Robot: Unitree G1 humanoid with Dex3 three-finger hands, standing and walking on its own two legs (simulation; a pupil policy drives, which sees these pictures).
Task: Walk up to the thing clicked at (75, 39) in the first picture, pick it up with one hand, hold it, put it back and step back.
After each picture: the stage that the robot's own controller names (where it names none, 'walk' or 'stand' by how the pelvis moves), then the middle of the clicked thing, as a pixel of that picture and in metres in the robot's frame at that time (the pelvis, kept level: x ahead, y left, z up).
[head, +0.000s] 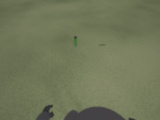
stand; (75, 41) +1.57 +0.38 -0.65
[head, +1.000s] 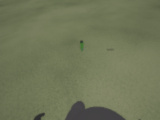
walk; (81, 45) +1.47 +0.32 -0.65
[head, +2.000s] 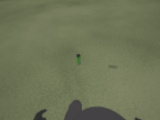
walk; (78, 59) +1.01 +0.29 -0.65
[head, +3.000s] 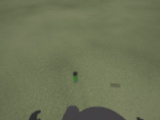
walk; (75, 77) +0.64 +0.19 -0.62
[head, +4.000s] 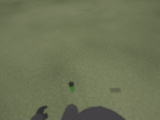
stand; (72, 87) +0.43 +0.22 -0.63
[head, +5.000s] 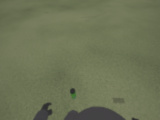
stand; (73, 93) +0.38 +0.21 -0.64
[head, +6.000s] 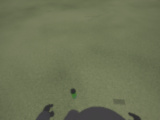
stand; (73, 93) +0.38 +0.21 -0.66
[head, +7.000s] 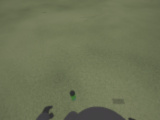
stand; (73, 95) +0.36 +0.20 -0.66
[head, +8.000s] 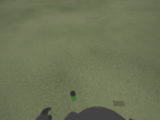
stand; (73, 96) +0.36 +0.19 -0.66
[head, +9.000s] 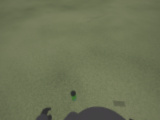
stand; (73, 96) +0.36 +0.19 -0.66
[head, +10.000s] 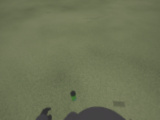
go down; (73, 96) +0.36 +0.19 -0.66
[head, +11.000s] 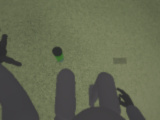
go down; (59, 55) +0.44 +0.24 -0.27
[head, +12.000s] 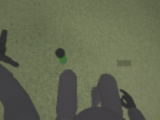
approach; (62, 57) +0.44 +0.25 -0.26
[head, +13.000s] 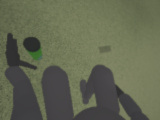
close in; (35, 51) +0.41 +0.29 -0.16
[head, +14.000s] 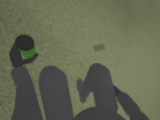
close; (28, 50) +0.42 +0.30 -0.15
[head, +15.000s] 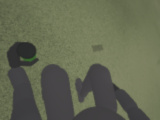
lift; (28, 54) +0.38 +0.30 -0.16
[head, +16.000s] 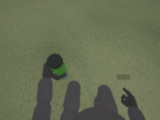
lift; (59, 69) +0.32 +0.21 +0.03
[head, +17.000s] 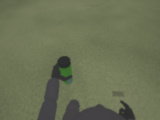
hold; (66, 72) +0.32 +0.17 +0.03
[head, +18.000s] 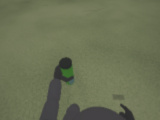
hold; (68, 73) +0.32 +0.16 +0.03
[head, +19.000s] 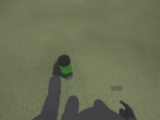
crouch; (66, 69) +0.35 +0.17 +0.00
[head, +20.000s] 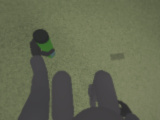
lower; (46, 46) +0.47 +0.25 -0.06
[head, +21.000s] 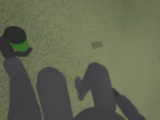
lower; (21, 45) +0.44 +0.31 -0.16
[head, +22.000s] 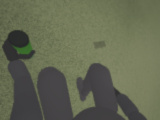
lower; (24, 48) +0.42 +0.31 -0.16
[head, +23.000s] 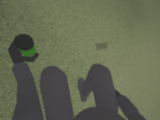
lower; (28, 50) +0.41 +0.31 -0.16
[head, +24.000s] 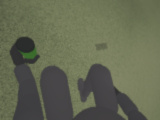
lower; (29, 52) +0.40 +0.30 -0.16
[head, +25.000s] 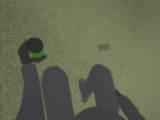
open; (36, 52) +0.41 +0.28 -0.16
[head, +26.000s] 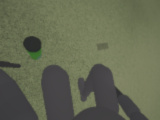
stand; (34, 50) +0.40 +0.29 -0.16
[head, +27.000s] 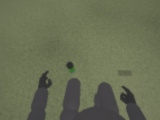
walk; (71, 68) +0.43 +0.21 -0.40
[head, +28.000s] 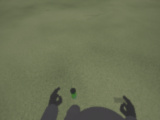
stand; (73, 93) +0.38 +0.18 -0.59
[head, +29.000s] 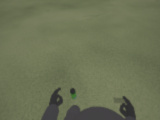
stand; (73, 94) +0.38 +0.19 -0.60
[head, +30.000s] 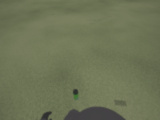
stand; (75, 94) +0.40 +0.17 -0.65
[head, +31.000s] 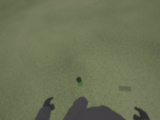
walk; (79, 82) +0.43 +0.19 -0.64
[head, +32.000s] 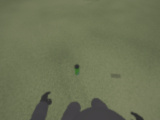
walk; (77, 70) +0.64 +0.16 -0.64
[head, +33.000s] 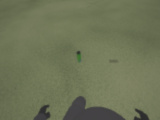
walk; (79, 57) +0.97 +0.28 -0.63
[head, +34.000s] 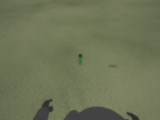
stand; (80, 59) +1.03 +0.19 -0.65
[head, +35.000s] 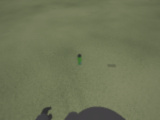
stand; (79, 59) +1.04 +0.21 -0.66
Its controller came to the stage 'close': yes
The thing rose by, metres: 0.68
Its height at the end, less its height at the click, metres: +0.00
